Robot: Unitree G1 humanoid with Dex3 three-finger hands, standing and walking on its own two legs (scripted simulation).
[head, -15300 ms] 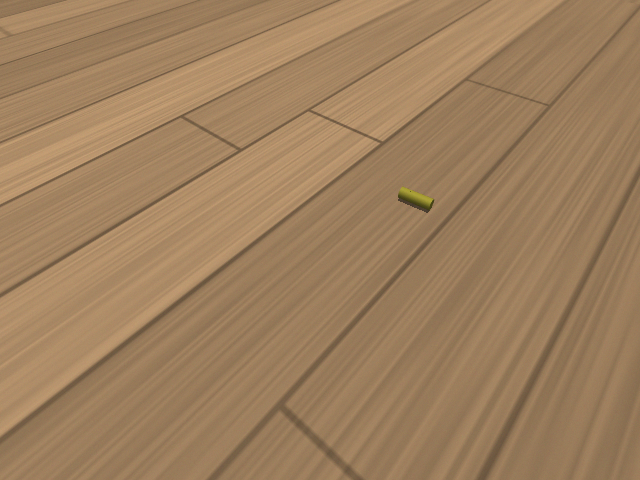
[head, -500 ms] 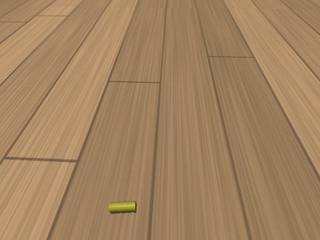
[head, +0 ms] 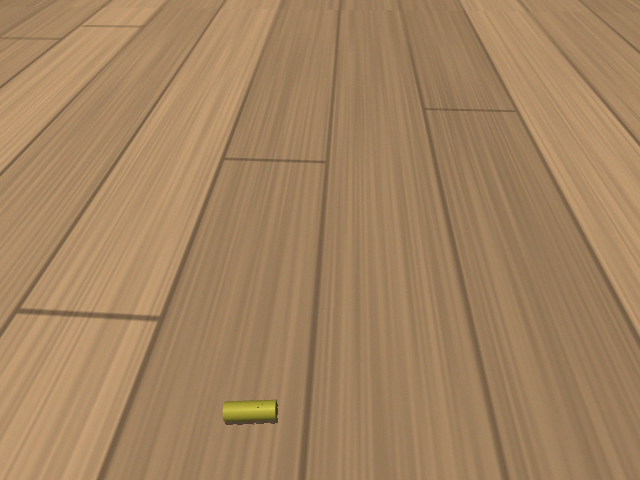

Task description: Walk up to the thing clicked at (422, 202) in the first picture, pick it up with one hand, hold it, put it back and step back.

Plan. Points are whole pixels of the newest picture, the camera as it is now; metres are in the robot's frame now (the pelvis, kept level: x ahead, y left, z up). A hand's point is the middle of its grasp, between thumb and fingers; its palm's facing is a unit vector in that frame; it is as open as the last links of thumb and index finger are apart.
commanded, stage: walk up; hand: left
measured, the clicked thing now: (250, 410) +0.46 +0.22 -0.75
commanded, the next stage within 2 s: stand in 1.96 s
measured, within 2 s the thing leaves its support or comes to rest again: neither
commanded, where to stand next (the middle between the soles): +0.06 -0.01 m, yaw -1 degrees
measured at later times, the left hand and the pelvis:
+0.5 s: hand out of the picture -0.03 +0.22 -0.15, palm faces +0.01 -0.91 -0.42, open 7.4 cm; pelvis -0.07 -0.04 -0.01, yaw +2 degrees
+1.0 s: hand out of the picture +0.02 +0.24 -0.16, palm faces +0.04 -0.91 -0.41, open 7.4 cm; pelvis -0.04 -0.03 -0.03, yaw +4 degrees
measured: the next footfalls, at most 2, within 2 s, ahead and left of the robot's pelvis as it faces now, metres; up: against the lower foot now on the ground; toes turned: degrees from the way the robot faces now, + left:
left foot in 0.68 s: -0.04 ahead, +0.13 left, +0.00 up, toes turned +2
right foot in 0.94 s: +0.08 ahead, -0.14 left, +0.00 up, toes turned +3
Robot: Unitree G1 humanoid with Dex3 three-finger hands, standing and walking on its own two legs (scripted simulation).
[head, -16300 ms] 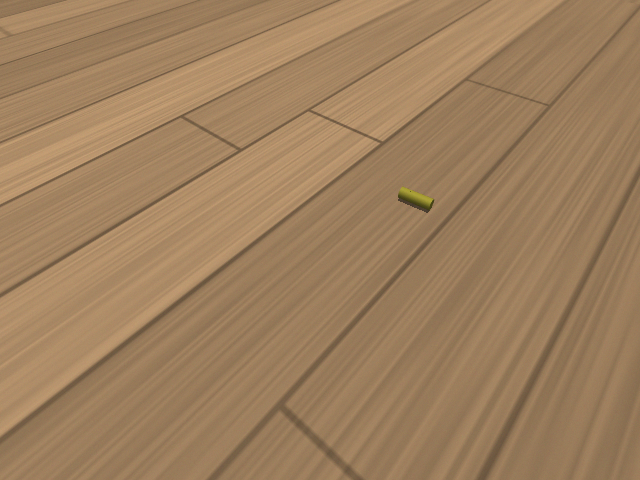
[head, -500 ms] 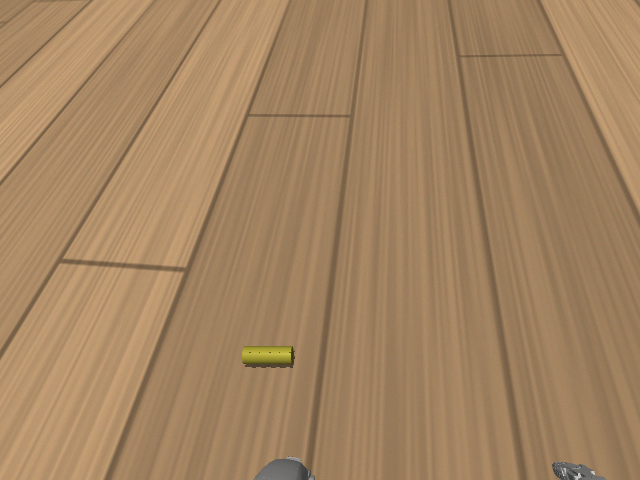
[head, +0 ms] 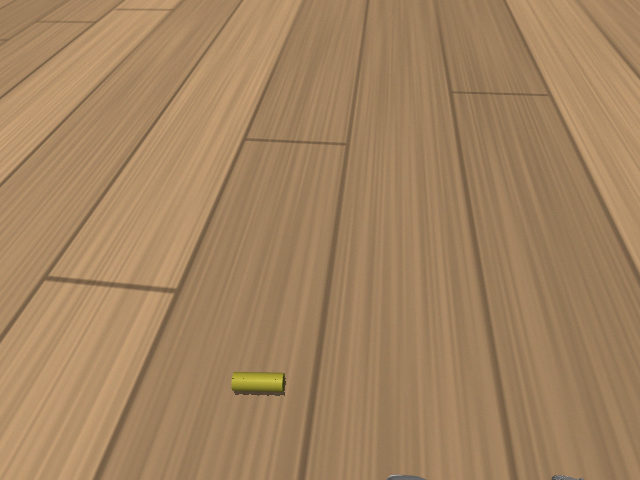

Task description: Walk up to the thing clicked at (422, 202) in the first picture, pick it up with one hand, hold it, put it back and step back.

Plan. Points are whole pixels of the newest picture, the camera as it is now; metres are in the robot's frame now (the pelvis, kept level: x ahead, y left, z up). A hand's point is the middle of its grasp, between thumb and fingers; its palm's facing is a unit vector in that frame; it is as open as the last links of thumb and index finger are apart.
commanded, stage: walk up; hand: left
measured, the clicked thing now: (258, 381) +0.52 +0.22 -0.73
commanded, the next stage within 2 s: stand in 0.96 s
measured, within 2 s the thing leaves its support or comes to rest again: neither
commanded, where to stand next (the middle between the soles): +0.10 +0.02 m, yaw -5 degrees
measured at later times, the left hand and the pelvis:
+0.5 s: hand out of the picture +0.08 +0.29 -0.15, palm faces -0.08 -0.93 -0.37, open 7.4 cm; pelvis -0.02 +0.03 +0.00, yaw -3 degrees
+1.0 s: hand out of the picture +0.11 +0.27 -0.13, palm faces -0.09 -0.94 -0.34, open 7.4 cm; pelvis +0.00 +0.03 +0.02, yaw -4 degrees
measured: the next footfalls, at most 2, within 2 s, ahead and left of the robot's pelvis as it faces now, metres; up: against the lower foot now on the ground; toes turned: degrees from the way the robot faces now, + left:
right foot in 0.42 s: +0.04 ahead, -0.10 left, +0.00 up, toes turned +0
